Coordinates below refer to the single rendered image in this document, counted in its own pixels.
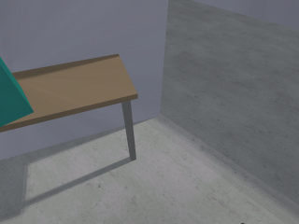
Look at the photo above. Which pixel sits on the table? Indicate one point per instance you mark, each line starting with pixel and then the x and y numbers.
pixel 67 89

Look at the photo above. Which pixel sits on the carton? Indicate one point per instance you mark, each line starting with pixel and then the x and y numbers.
pixel 13 102

